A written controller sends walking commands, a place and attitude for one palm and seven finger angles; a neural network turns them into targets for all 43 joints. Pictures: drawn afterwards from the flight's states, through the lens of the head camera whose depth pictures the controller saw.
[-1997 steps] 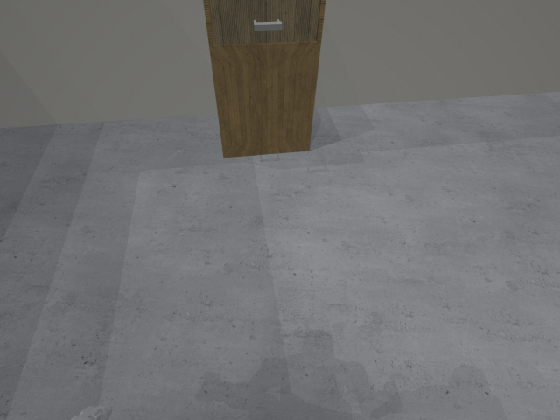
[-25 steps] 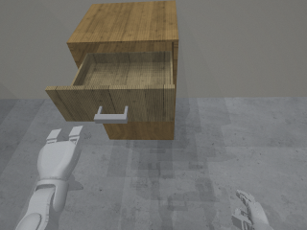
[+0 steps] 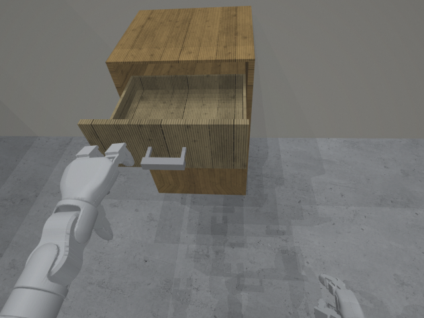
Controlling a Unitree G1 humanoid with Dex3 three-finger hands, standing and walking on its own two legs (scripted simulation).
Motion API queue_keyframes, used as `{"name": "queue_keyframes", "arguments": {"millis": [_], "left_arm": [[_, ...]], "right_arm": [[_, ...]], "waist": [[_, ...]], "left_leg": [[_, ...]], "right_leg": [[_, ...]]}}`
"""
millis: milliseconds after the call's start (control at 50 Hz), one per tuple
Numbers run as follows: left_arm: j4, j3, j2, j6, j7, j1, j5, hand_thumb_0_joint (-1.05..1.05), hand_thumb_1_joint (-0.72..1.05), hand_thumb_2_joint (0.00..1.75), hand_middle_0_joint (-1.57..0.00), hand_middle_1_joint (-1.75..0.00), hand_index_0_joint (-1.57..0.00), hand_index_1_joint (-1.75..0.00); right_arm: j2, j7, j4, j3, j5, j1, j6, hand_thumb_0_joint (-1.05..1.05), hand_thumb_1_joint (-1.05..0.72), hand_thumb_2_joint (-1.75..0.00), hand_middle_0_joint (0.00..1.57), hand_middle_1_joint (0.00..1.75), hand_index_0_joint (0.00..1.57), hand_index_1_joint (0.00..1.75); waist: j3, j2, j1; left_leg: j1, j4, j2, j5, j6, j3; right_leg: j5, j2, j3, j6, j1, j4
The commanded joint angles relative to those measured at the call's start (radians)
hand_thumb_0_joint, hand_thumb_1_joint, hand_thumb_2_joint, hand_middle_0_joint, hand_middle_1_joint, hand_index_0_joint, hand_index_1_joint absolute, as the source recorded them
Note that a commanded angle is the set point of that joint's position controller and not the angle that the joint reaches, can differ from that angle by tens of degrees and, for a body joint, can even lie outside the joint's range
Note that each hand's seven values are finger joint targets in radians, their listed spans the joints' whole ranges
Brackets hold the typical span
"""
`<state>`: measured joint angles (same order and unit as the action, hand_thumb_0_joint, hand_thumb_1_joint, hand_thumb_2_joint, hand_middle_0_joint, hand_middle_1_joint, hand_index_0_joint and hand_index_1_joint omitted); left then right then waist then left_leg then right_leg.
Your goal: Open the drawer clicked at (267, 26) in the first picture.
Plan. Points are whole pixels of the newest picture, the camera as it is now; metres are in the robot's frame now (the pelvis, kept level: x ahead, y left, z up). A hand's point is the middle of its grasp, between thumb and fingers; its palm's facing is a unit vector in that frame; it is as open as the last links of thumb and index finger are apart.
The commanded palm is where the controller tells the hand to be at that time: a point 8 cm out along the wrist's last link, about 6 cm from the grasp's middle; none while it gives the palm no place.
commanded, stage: raise the hand with hooked fingers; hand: left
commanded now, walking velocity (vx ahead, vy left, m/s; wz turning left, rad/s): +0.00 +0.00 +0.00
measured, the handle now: (165, 157) +0.51 +0.20 -0.05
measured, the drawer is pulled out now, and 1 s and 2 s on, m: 0.30 0.30 0.30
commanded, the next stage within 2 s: move the hooked fingers above the handle in 0.20 s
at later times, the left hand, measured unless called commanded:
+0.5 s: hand (120, 195) +0.31 +0.22 +0.06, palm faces +0.03 -0.09 -1.00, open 13.8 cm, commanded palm +0.30 +0.23 +0.12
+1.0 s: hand (135, 177) +0.37 +0.21 +0.04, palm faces +0.01 -0.07 -1.00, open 13.8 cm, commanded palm +0.35 +0.22 +0.10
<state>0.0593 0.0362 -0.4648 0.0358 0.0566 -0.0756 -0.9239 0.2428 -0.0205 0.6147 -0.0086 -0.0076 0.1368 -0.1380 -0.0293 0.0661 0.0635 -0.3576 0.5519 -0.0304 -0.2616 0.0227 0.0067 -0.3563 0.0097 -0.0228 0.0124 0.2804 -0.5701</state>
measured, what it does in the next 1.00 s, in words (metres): stands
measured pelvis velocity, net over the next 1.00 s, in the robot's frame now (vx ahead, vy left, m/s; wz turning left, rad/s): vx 0.00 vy -0.01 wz -0.01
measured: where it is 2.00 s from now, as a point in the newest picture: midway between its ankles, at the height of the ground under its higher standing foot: outside the picture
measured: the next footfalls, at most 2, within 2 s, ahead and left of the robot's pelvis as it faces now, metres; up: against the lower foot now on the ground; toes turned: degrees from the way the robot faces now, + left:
none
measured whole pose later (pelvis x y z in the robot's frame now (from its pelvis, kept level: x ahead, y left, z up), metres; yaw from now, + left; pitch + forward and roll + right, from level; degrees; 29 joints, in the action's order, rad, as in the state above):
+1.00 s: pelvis +0.00 -0.01 -0.01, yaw +0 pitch +9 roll +1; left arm 0.41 0.07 -0.43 -0.03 0.19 -0.30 -1.00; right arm 0.26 -0.04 0.68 -0.06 -0.02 0.21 -0.11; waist -0.07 0.04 0.02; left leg -0.49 0.65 -0.01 -0.31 0.01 0.01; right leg -0.40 0.03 -0.02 0.03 0.42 -0.67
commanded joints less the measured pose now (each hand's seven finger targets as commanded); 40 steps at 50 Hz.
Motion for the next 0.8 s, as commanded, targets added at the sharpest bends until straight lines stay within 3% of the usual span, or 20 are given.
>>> {"name": "queue_keyframes", "arguments": {"millis": [0,40,80,140,200,260,340,380,440,480,540,580,640,700,720,780], "left_arm": [[-0.223,-0.128,-0.206,-0.049,0.068,-0.237,-0.008,0.00,-0.50,0.30,-0.30,-1.20,-0.30,-1.20],[-0.241,-0.172,-0.251,-0.061,0.099,-0.252,-0.014,0.00,-0.50,0.30,-0.30,-1.20,-0.30,-1.20],[-0.225,-0.149,-0.217,-0.061,0.122,-0.260,-0.012,0.00,-0.50,0.30,-0.30,-1.20,-0.30,-1.20],[-0.200,-0.158,-0.227,-0.043,0.142,-0.257,-0.016,0.00,-0.50,0.30,-0.30,-1.20,-0.30,-1.20],[-0.166,-0.103,-0.183,-0.011,0.133,-0.253,-0.014,0.00,-0.50,0.30,-0.30,-1.20,-0.30,-1.20],[-0.171,-0.096,-0.190,0.001,0.110,-0.242,-0.012,0.00,-0.50,0.30,-0.30,-1.20,-0.30,-1.20],[-0.137,-0.071,-0.166,-0.006,0.088,-0.280,-0.018,0.00,-0.50,0.30,-0.30,-1.20,-0.30,-1.20],[-0.137,-0.034,-0.140,-0.017,0.088,-0.344,-0.025,0.00,-0.50,0.30,-0.30,-1.20,-0.30,-1.20],[-0.076,-0.090,-0.204,-0.028,0.108,-0.387,-0.044,0.00,-0.50,0.30,-0.30,-1.20,-0.30,-1.20],[-0.033,-0.062,-0.175,-0.032,0.121,-0.453,-0.052,0.00,-0.50,0.30,-0.30,-1.20,-0.30,-1.20],[-0.002,-0.117,-0.229,-0.031,0.139,-0.450,-0.057,0.00,-0.50,0.30,-0.30,-1.20,-0.30,-1.20],[0.021,-0.072,-0.173,-0.028,0.139,-0.450,-0.054,0.00,-0.50,0.30,-0.30,-1.20,-0.30,-1.20],[0.078,-0.087,-0.193,-0.018,0.129,-0.445,-0.049,0.00,-0.50,0.30,-0.30,-1.20,-0.30,-1.20],[0.086,-0.048,-0.161,-0.026,0.113,-0.466,-0.045,0.00,-0.50,0.30,-0.30,-1.20,-0.30,-1.20],[0.094,-0.062,-0.179,-0.033,0.112,-0.478,-0.049,0.00,-0.50,0.30,-0.30,-1.20,-0.30,-1.20],[0.076,-0.066,-0.183,-0.061,0.120,-0.507,-0.049,0.00,-0.50,0.30,-0.30,-1.20,-0.30,-1.20]], "right_arm": [[0.109,-0.005,-0.156,-0.041,0.004,-0.113,0.057,0.00,-0.90,-0.90,0.20,0.30,0.20,0.30],[0.113,-0.008,-0.148,-0.046,0.006,-0.111,0.066,0.00,-0.90,-0.90,0.20,0.30,0.20,0.30],[0.106,-0.009,-0.139,-0.048,0.002,-0.107,0.071,0.00,-0.90,-0.90,0.20,0.30,0.20,0.30],[0.112,-0.008,-0.129,-0.053,-0.003,-0.109,0.075,0.00,-0.90,-0.90,0.20,0.30,0.20,0.30],[0.110,-0.009,-0.126,-0.051,-0.008,-0.111,0.072,0.00,-0.90,-0.90,0.20,0.30,0.20,0.30],[0.112,-0.012,-0.137,-0.044,-0.007,-0.119,0.073,0.00,-0.90,-0.90,0.20,0.30,0.20,0.30],[0.112,-0.015,-0.133,-0.044,-0.010,-0.111,0.072,0.00,-0.90,-0.90,0.20,0.30,0.20,0.30],[0.108,-0.017,-0.128,-0.042,-0.008,-0.102,0.074,0.00,-0.90,-0.90,0.20,0.30,0.20,0.30],[0.111,-0.026,-0.118,-0.042,-0.005,-0.090,0.075,0.00,-0.90,-0.90,0.20,0.30,0.20,0.30],[0.103,-0.027,-0.107,-0.039,-0.007,-0.082,0.077,0.00,-0.90,-0.90,0.20,0.30,0.20,0.30],[0.108,-0.030,-0.106,-0.046,-0.005,-0.078,0.075,0.00,-0.90,-0.90,0.20,0.30,0.20,0.30],[0.103,-0.026,-0.104,-0.047,-0.007,-0.071,0.076,0.00,-0.90,-0.90,0.20,0.30,0.20,0.30],[0.117,-0.027,-0.100,-0.054,-0.008,-0.055,0.071,0.00,-0.90,-0.90,0.20,0.30,0.20,0.30],[0.119,-0.028,-0.105,-0.058,-0.010,-0.042,0.069,0.00,-0.90,-0.90,0.20,0.30,0.20,0.30],[0.121,-0.030,-0.101,-0.060,-0.009,-0.032,0.067,0.00,-0.90,-0.90,0.20,0.30,0.20,0.30],[0.122,-0.031,-0.098,-0.069,-0.005,-0.011,0.068,0.00,-0.90,-0.90,0.20,0.30,0.20,0.30]], "waist": [[-0.254,-0.029,0.014],[-0.283,-0.036,0.018],[-0.277,-0.022,0.011],[-0.284,-0.022,0.010],[-0.253,-0.035,-0.003],[-0.258,-0.046,0.003],[-0.219,-0.073,-0.012],[-0.220,-0.057,-0.022],[-0.240,-0.076,-0.012],[-0.238,-0.061,-0.021],[-0.298,-0.048,-0.003],[-0.303,-0.049,-0.011],[-0.303,-0.078,-0.018],[-0.296,-0.082,-0.029],[-0.296,-0.074,-0.031],[-0.342,-0.066,-0.032]], "left_leg": [[0.166,-0.037,-0.005,0.277,0.011,-0.001],[0.174,-0.028,-0.004,0.276,0.012,0.000],[0.170,-0.028,-0.006,0.269,0.012,0.001],[0.167,-0.028,-0.006,0.262,0.009,0.004],[0.163,-0.033,-0.006,0.241,0.011,0.008],[0.161,-0.043,-0.006,0.228,0.013,0.006],[0.159,-0.039,-0.004,0.212,0.014,0.006],[0.164,-0.036,-0.005,0.203,0.013,0.004],[0.148,-0.025,-0.009,0.188,0.015,0.010],[0.139,-0.022,-0.010,0.176,0.014,0.012],[0.137,-0.005,-0.013,0.226,0.014,0.019],[0.128,0.002,-0.013,0.248,0.015,0.018],[0.109,0.015,-0.013,0.255,0.017,0.027],[0.095,0.023,-0.016,0.244,0.020,0.028],[0.094,0.026,-0.014,0.247,0.020,0.025],[0.099,0.045,-0.017,0.275,0.024,0.023]], "right_leg": [[0.307,0.015,0.021,0.024,-0.018,0.059],[0.308,0.017,0.011,0.024,-0.023,0.059],[0.302,0.014,0.018,0.024,-0.010,0.055],[0.296,0.019,0.014,0.024,-0.010,0.056],[0.281,0.017,0.020,0.021,0.005,0.061],[0.271,0.015,0.017,0.020,-0.015,0.065],[0.253,0.023,0.021,0.018,0.023,0.072],[0.242,0.019,0.025,0.020,0.040,0.067],[0.236,0.021,0.015,0.020,0.032,0.064],[0.229,0.017,0.019,0.021,0.045,0.059],[0.297,0.019,0.004,0.024,0.004,0.044],[0.333,0.017,0.012,0.023,0.010,0.029],[0.372,0.018,0.003,0.018,0.004,0.027],[0.378,0.014,0.005,0.015,0.019,0.021],[0.370,0.017,0.007,0.017,0.031,0.015],[0.409,0.016,0.002,0.018,0.022,0.000]]}}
